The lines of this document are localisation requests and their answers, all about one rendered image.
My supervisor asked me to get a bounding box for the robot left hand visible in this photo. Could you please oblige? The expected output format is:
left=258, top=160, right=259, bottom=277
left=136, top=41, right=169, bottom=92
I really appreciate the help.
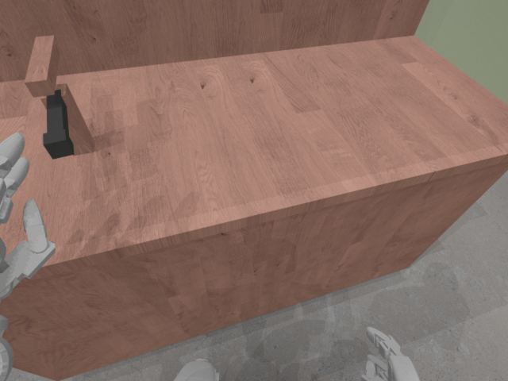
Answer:
left=0, top=133, right=56, bottom=304

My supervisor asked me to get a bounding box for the tap lever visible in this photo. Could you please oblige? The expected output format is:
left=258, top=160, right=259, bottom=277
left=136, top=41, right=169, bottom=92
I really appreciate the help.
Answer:
left=43, top=90, right=74, bottom=160

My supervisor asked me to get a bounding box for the left robot thigh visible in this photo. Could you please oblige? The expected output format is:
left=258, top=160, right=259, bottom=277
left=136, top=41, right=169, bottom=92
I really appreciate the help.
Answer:
left=174, top=361, right=220, bottom=381

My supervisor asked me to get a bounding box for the counter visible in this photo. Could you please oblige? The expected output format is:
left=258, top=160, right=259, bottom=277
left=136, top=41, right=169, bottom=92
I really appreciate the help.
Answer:
left=0, top=0, right=508, bottom=381

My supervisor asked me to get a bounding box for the robot right hand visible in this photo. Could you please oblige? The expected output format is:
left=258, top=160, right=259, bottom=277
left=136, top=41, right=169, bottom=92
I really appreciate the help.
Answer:
left=361, top=327, right=420, bottom=381

